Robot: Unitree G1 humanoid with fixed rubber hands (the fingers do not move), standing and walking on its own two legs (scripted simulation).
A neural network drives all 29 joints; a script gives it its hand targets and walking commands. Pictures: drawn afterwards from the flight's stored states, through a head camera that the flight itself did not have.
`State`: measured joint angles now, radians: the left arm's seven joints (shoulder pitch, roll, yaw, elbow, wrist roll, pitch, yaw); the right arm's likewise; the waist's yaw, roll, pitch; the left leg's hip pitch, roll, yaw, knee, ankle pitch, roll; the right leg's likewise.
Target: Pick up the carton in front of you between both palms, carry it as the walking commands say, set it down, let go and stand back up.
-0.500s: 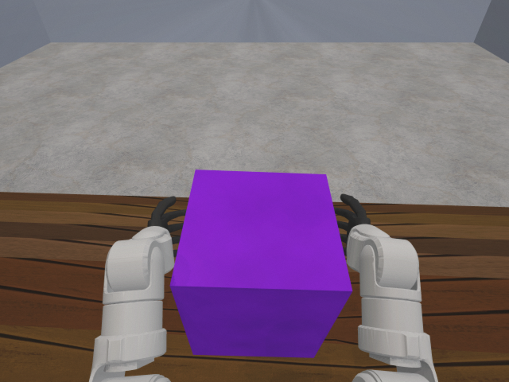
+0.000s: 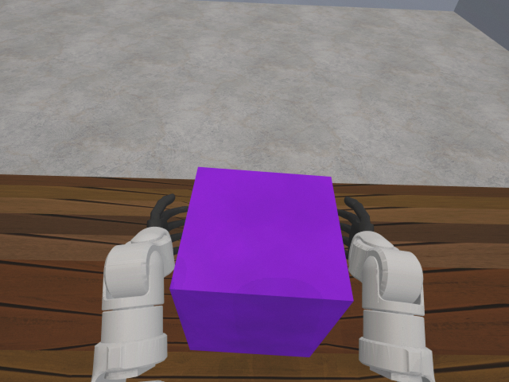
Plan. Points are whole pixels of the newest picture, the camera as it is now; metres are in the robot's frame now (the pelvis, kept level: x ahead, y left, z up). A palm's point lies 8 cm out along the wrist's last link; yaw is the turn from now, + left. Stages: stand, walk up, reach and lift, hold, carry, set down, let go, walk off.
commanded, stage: carry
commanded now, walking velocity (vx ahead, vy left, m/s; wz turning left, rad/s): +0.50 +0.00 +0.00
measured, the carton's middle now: (257, 267) +0.32 -0.02 +0.02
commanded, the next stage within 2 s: none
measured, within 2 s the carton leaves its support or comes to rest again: neither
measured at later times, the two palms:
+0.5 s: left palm (192, 167) +0.59 +0.10 +0.00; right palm (317, 159) +0.62 -0.19 -0.01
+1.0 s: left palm (222, 147) +0.93 +0.04 -0.21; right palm (305, 151) +0.91 -0.26 -0.22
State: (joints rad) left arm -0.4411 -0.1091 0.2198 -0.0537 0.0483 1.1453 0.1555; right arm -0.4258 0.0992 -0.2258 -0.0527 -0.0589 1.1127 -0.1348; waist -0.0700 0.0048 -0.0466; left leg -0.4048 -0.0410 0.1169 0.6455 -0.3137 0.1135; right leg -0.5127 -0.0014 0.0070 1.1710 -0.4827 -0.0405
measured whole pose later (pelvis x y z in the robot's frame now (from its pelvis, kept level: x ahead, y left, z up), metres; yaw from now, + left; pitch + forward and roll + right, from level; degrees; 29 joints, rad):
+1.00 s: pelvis +0.61 -0.08 -0.31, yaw +1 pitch -1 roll +2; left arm -0.34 -0.08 0.17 -0.01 -0.01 0.99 0.15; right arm -0.34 0.09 -0.17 -0.04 -0.06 0.99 -0.14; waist -0.07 0.02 -0.03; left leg -0.42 -0.13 0.11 0.78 -0.38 0.14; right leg -0.53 0.11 0.00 1.69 -0.58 -0.06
